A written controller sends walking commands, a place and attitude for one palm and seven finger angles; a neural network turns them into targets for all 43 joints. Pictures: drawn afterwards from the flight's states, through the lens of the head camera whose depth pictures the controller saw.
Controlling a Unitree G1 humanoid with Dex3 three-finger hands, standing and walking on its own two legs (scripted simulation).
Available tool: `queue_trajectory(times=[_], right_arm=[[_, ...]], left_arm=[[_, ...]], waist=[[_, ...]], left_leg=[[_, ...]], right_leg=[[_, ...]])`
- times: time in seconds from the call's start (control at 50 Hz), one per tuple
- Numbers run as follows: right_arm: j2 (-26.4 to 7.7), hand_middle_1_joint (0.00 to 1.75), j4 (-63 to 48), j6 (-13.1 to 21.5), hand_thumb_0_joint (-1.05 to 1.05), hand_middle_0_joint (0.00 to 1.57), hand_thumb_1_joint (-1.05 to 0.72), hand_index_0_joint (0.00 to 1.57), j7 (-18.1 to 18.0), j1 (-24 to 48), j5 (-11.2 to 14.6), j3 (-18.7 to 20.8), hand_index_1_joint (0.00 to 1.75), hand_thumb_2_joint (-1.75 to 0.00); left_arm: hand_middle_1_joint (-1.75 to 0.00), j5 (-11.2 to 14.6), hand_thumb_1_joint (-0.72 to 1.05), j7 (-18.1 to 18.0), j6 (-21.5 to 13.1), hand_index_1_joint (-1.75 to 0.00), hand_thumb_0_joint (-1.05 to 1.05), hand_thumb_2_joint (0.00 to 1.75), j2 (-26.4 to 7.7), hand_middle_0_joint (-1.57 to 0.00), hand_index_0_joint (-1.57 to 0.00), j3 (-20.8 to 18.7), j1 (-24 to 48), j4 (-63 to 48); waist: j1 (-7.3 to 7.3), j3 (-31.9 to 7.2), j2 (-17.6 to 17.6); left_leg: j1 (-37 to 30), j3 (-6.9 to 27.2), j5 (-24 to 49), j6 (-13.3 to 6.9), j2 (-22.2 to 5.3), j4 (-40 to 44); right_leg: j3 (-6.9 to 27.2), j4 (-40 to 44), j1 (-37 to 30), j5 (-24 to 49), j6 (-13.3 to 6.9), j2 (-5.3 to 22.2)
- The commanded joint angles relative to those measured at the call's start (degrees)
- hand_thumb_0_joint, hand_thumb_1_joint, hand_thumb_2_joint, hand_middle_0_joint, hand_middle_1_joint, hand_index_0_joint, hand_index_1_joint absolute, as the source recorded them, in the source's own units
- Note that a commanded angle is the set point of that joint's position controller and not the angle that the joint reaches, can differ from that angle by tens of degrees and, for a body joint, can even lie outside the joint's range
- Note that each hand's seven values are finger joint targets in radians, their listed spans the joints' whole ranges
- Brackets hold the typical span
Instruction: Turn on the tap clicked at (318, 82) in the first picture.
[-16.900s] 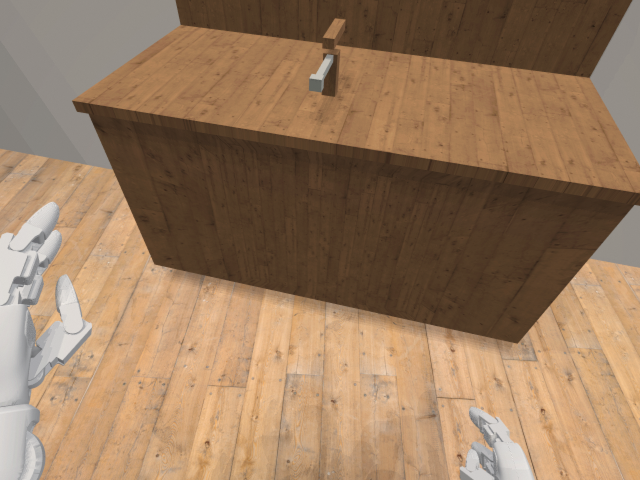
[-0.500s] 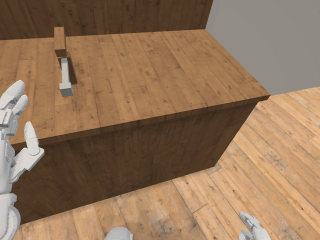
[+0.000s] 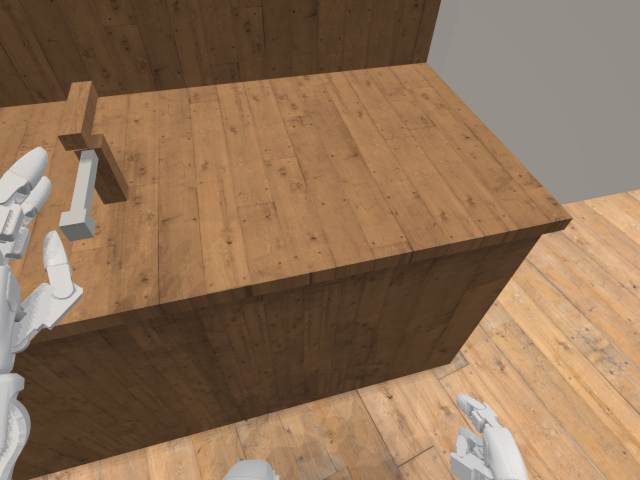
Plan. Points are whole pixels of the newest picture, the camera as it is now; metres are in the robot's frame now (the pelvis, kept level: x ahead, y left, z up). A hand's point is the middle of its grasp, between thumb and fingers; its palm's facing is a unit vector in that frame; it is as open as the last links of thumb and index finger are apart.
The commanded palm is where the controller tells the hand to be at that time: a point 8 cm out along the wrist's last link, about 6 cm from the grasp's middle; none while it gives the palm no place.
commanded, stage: come to a stop and stand still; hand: left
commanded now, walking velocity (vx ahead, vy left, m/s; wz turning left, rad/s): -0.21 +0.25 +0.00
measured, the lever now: (78, 225) +0.36 +0.35 +0.11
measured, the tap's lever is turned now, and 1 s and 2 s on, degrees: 0 0 0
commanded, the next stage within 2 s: look again from close up in 1.00 s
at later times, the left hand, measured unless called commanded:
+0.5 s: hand (116, 258) +0.26 +0.22 +0.19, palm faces +0.39 -0.82 -0.42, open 7.4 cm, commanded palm +0.20 +0.26 +0.20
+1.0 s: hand (93, 277) +0.24 +0.24 +0.18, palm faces +0.37 -0.85 -0.37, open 7.4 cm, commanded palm +0.19 +0.28 +0.20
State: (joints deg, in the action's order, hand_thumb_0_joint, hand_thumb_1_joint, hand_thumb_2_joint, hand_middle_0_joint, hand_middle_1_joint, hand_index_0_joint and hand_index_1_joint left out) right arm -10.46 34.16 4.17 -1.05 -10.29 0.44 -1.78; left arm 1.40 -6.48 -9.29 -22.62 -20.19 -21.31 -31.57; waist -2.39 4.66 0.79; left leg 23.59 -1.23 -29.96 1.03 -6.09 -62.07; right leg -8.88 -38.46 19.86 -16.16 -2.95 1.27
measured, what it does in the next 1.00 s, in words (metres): steps on the spot: left foot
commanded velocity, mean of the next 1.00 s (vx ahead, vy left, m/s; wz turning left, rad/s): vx -0.07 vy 0.03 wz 0.00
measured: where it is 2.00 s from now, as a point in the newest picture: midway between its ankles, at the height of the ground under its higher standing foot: outside the picture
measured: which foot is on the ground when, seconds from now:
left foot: up 0.00-0.14, down 0.16-1.00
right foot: down 0.00-1.00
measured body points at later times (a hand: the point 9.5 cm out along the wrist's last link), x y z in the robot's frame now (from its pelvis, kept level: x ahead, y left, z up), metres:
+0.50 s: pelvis +0.04 -0.02 +0.02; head +0.05 -0.03 +0.47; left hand +0.23 +0.26 +0.22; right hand +0.23 -0.22 -0.06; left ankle +0.06 +0.09 -0.72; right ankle +0.05 -0.11 -0.72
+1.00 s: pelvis +0.02 +0.00 +0.03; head +0.01 +0.00 +0.48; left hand +0.22 +0.28 +0.20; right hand +0.17 -0.23 -0.05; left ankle +0.06 +0.09 -0.72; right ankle +0.05 -0.11 -0.72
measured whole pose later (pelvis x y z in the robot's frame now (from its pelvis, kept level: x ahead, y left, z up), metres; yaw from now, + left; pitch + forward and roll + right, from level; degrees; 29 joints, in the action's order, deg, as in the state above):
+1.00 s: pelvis +0.02 +0.00 +0.03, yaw -1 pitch -1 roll -1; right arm -11.7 33.9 4.2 -3.2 -14.6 0.3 -1.5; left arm 2.0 -8.0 -7.9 -20.3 -17.6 -26.0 -24.3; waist 0.3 -0.7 0.3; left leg 12.6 -4.3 -9.6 -2.0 -0.4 -23.3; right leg -4.3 -20.2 10.5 -8.4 -1.2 -0.7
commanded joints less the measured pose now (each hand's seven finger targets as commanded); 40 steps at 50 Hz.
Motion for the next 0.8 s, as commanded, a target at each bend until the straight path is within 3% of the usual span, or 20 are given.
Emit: queue_trajectory(times=[0.0, 0.04, 0.06, 0.1, 0.12, 0.16, 0.18, 0.2, 0.22, 0.24, 0.28, 0.32, 0.38, 0.42, 0.46, 0.52, 0.56, 0.58, 0.7, 0.78], right_arm=[[-5.6, 0.3, -8.3, 2.1, 0.0, 0.2, -0.9, 0.2, -0.9, 6.0, 0.1, 1.8, 0.3, -0.9], [-5.5, 0.3, -7.9, 2.3, 0.0, 0.2, -0.9, 0.2, -0.9, 5.8, -0.6, 1.7, 0.3, -0.9], [-5.6, 0.3, -8.1, 2.8, 0.0, 0.2, -0.9, 0.2, -1.0, 5.4, -0.8, 1.9, 0.3, -0.9], [-5.7, 0.3, -8.3, 3.5, 0.0, 0.2, -0.9, 0.2, -1.7, 4.7, -0.7, 2.3, 0.3, -0.9], [-6.4, 0.3, -8.8, 3.8, 0.0, 0.2, -0.9, 0.2, -2.0, 4.3, -0.6, 3.0, 0.3, -0.9], [-8.5, 0.3, -10.1, 3.9, 0.0, 0.2, -0.9, 0.2, -2.5, 4.8, -0.2, 4.0, 0.3, -0.9], [-8.6, 0.3, -11.0, 4.1, 0.0, 0.2, -0.9, 0.2, -2.7, 5.5, 0.2, 4.0, 0.3, -0.9], [-7.2, 0.3, -10.5, 4.1, 0.0, 0.2, -0.9, 0.2, -2.6, 4.3, -0.7, 2.9, 0.3, -0.9], [-7.2, 0.3, -10.4, 4.1, 0.0, 0.2, -0.9, 0.2, -2.3, 3.9, -1.2, 2.9, 0.3, -0.9], [-7.5, 0.3, -10.0, 4.2, 0.0, 0.2, -0.9, 0.2, -2.1, 3.6, -1.3, 3.0, 0.3, -0.9], [-7.5, 0.3, -10.1, 4.4, 0.0, 0.2, -0.9, 0.2, -2.2, 3.2, -1.0, 3.0, 0.3, -0.9], [-7.8, 0.3, -10.3, 4.0, 0.0, 0.2, -0.9, 0.2, -2.0, 2.3, -0.6, 3.1, 0.3, -0.9], [-7.5, 0.3, -10.7, 3.4, 0.0, 0.2, -0.9, 0.2, -2.3, 3.1, 0.0, 2.7, 0.3, -0.9], [-7.2, 0.3, -10.4, 3.1, 0.0, 0.2, -0.9, 0.2, -2.4, 2.8, 0.0, 2.3, 0.3, -0.9], [-6.8, 0.3, -10.0, 2.7, 0.0, 0.2, -0.9, 0.2, -2.6, 3.4, -0.3, 2.0, 0.3, -0.9], [-6.7, 0.3, -9.5, 2.5, 0.0, 0.2, -0.9, 0.2, -3.1, 4.3, -0.4, 1.8, 0.3, -0.9], [-6.8, 0.3, -9.3, 2.4, 0.0, 0.2, -0.9, 0.2, -3.3, 4.5, -0.5, 1.8, 0.3, -0.9], [-7.1, 0.3, -8.9, 2.5, 0.0, 0.2, -0.9, 0.2, -3.7, 5.5, -0.6, 1.8, 0.3, -0.9], [-7.8, 0.3, -8.8, 3.1, 0.0, 0.2, -0.9, 0.2, -3.7, 4.3, -0.4, 2.2, 0.3, -0.9], [-8.1, 0.3, -9.2, 3.4, 0.0, 0.2, -0.9, 0.2, -3.2, 3.8, -0.1, 2.6, 0.3, -0.9]], left_arm=[[-0.3, 0.6, 0.9, -2.9, -3.1, -0.3, 0.0, 0.9, -9.8, -0.2, -0.2, -8.2, 3.6, -10.1], [-0.3, 0.8, 0.9, -3.2, -4.2, -0.3, 0.0, 0.9, -8.7, -0.2, -0.2, -8.2, 2.5, -10.6], [-0.3, 0.8, 0.9, -3.4, -4.8, -0.3, 0.0, 0.9, -8.1, -0.2, -0.2, -7.9, 2.5, -11.8], [-0.3, 1.1, 0.9, -4.0, -5.1, -0.3, 0.0, 0.9, -6.8, -0.2, -0.2, -6.9, 0.9, -13.7], [-0.3, 1.1, 0.9, -4.1, -5.1, -0.3, 0.0, 0.9, -7.1, -0.2, -0.2, -6.6, 1.4, -15.1], [-0.3, 0.8, 0.9, -4.3, -5.5, -0.3, 0.0, 0.9, -8.7, -0.2, -0.2, -7.5, 1.9, -17.2], [-0.3, 0.9, 0.9, -4.2, -5.4, -0.3, 0.0, 0.9, -9.5, -0.2, -0.2, -8.3, 0.9, -16.7], [-0.3, 0.6, 0.9, -3.8, -5.4, -0.3, 0.0, 0.9, -8.5, -0.2, -0.2, -7.6, -1.8, -14.3], [-0.3, 0.4, 0.9, -3.4, -5.5, -0.3, 0.0, 0.9, -8.7, -0.2, -0.2, -7.3, -1.4, -14.5], [-0.3, 0.2, 0.9, -3.1, -5.6, -0.3, 0.0, 0.9, -8.5, -0.2, -0.2, -7.0, -0.5, -13.5], [-0.3, 0.4, 0.9, -3.0, -5.2, -0.3, 0.0, 0.9, -8.9, -0.2, -0.2, -7.8, -1.0, -11.1], [-0.3, 0.5, 0.9, -2.8, -4.8, -0.3, 0.0, 0.9, -7.9, -0.2, -0.2, -7.4, -2.6, -8.9], [-0.3, 1.8, 0.9, -2.7, -3.1, -0.3, 0.0, 0.9, -6.5, -0.2, -0.2, -6.6, -5.5, -4.8], [-0.3, 1.9, 0.9, -2.7, -2.6, -0.3, 0.0, 0.9, -6.4, -0.2, -0.2, -6.0, -4.0, -4.1], [-0.3, 1.8, 0.9, -2.8, -2.3, -0.3, 0.0, 0.9, -7.2, -0.2, -0.2, -6.1, -2.6, -4.0], [-0.3, 1.7, 0.9, -3.0, -2.1, -0.3, 0.0, 0.9, -7.7, -0.2, -0.2, -5.5, 1.0, -5.9], [-0.3, 1.6, 0.9, -2.9, -2.1, -0.3, 0.0, 0.9, -7.8, -0.2, -0.2, -5.1, 2.9, -6.5], [-0.3, 1.6, 0.9, -3.0, -2.0, -0.3, 0.0, 0.9, -9.0, -0.2, -0.2, -5.7, 3.5, -7.5], [-0.3, 0.6, 0.9, -3.2, -2.2, -0.3, 0.0, 0.9, -6.3, -0.2, -0.2, -2.4, 7.0, -7.1], [-0.3, 0.5, 0.9, -3.1, -2.0, -0.3, 0.0, 0.9, -6.0, -0.2, -0.2, -2.8, 2.8, -4.4]], waist=[[0.88, -7.2, -2.6], [1.05, -10.2, -2.3], [0.95, -11.8, -3.6], [1.81, -13.7, -1.4], [1.89, -14.0, -0.5], [0.88, -14.1, 8.2], [0.44, -13.2, 11.0], [0.93, -13.1, 14.2], [1.0, -12.9, 15.7], [1.07, -12.3, 14.3], [1.26, -12.2, 10.8], [1.53, -14.2, 6.0], [1.71, -15.9, -2.5], [1.89, -15.1, -5.1], [1.87, -13.4, -6.1], [1.8, -11.2, -5.7], [1.8, -9.8, -3.8], [1.51, -9.6, -1.1], [1.82, -6.7, 5.7], [1.35, -6.9, 5.5]], left_leg=[[8.3, 0.6, 2.0, 0.0, -0.6, -1.8], [0.5, -1.6, 6.3, 0.0, 1.1, 11.7], [-2.3, -2.6, 9.4, 0.0, 2.3, 17.9], [-9.7, -3.9, 19.2, 0.3, 4.8, 29.8], [-13.0, -2.4, 24.3, 0.5, 4.6, 34.0], [-14.9, 7.5, 38.9, -2.5, -4.1, 36.1], [-15.1, 10.3, 44.6, -3.8, -7.1, 37.3], [-16.3, 11.4, 55.1, -4.2, -7.3, 38.5], [-17.6, 10.2, 60.6, -3.9, -7.8, 38.1], [-17.7, 8.3, 60.0, -3.1, -7.7, 37.5], [-18.0, 4.7, 56.6, -1.9, -6.0, 36.0], [-15.1, 3.1, 51.9, -0.9, -4.2, 33.8], [-10.3, 0.5, 37.8, 0.6, 0.0, 30.5], [-8.7, 0.8, 28.5, 0.8, 1.9, 29.7], [-9.0, 0.9, 21.2, 0.5, 3.3, 30.1], [-10.6, 1.4, 18.7, -0.5, 3.9, 32.3], [-12.2, 1.3, 17.7, -0.9, 3.6, 34.8], [-13.5, 1.6, 17.6, -1.1, 3.0, 36.8], [-8.5, 3.1, 10.1, -1.1, 2.2, 44.9], [-6.0, 3.9, 8.1, -0.8, 1.9, 47.8]], right_leg=[[24.1, 20.8, -8.2, 4.5, -10.3, 17.5], [15.7, 18.4, -8.7, 15.4, -7.7, 14.5], [13.4, 17.5, -10.5, 17.4, -6.6, 13.4], [10.7, 13.7, -12.2, 20.0, -3.5, 11.1], [10.5, 11.2, -11.6, 20.6, -1.8, 10.0], [8.1, 6.6, -7.5, 12.5, 2.3, 4.6], [7.3, 4.9, -6.2, 7.8, 3.1, 2.4], [6.6, 2.7, -5.0, 3.8, 3.1, 0.8], [6.5, 2.5, -4.3, -0.3, 2.6, 0.5], [6.3, 4.4, -4.6, -1.5, 2.3, 0.2], [6.1, 9.4, -6.5, 5.2, 2.3, 0.1], [7.2, 12.7, -12.2, 18.5, 2.3, 0.8], [13.4, 13.2, -16.6, 38.8, 0.4, 5.9], [16.0, 14.9, -14.5, 35.6, -0.8, 8.7], [17.3, 18.0, -10.5, 25.3, -0.7, 9.5], [16.8, 21.4, -6.4, 8.6, 0.3, 7.9], [15.7, 23.5, -4.2, 1.4, 1.4, 6.3], [14.9, 23.5, -3.8, 0.3, 1.9, 5.2], [10.8, 23.4, -9.1, -1.9, 3.1, 1.0], [9.4, 21.8, -12.5, 1.0, 3.1, -0.5]])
